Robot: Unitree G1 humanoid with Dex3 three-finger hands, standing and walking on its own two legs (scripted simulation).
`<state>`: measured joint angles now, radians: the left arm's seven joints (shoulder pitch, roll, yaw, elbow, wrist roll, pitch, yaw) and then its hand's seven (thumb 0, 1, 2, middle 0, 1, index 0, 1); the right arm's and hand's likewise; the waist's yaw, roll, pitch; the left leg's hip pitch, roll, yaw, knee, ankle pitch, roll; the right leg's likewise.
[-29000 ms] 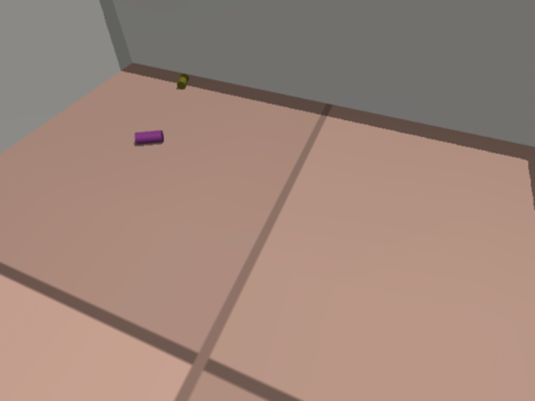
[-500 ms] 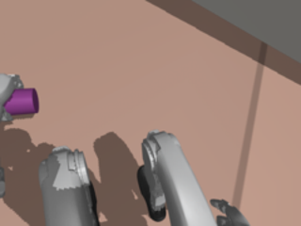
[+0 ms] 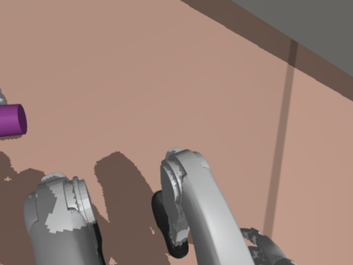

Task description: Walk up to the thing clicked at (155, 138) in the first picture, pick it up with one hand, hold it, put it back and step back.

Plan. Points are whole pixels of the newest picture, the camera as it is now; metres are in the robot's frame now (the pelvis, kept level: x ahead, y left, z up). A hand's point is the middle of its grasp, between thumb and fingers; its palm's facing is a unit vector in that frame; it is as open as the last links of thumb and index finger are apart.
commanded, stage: rest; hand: left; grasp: from above
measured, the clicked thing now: out of the picture +0.45 +0.34 -0.22
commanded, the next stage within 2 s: open in 1.30 s
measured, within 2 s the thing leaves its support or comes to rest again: rests again in 1.14 s
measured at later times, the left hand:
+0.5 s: hand out of the picture +0.45 +0.32 -0.23, palm faces -0.47 -0.08 -0.88, open 9.9 cm
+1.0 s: hand out of the picture +0.45 +0.32 -0.25, palm faces -0.46 -0.08 -0.88, open 9.8 cm
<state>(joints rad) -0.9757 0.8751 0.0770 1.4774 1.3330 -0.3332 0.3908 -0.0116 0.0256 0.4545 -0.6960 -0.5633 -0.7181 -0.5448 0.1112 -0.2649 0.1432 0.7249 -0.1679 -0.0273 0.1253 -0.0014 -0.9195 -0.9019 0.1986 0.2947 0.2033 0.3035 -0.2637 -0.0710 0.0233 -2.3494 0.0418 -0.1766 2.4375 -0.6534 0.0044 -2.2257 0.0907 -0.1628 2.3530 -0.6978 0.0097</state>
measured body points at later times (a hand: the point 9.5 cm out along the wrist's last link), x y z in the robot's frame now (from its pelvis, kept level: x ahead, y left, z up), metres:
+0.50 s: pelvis +0.00 +0.00 -0.02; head +0.26 +0.11 +0.33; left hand +0.47 +0.33 -0.18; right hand +0.06 -0.26 -0.09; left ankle +0.08 +0.13 -0.29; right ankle +0.10 -0.11 -0.29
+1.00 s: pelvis +0.00 +0.00 -0.02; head +0.26 +0.13 +0.32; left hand +0.47 +0.32 -0.20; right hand +0.06 -0.25 -0.09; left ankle +0.08 +0.13 -0.29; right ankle +0.10 -0.11 -0.29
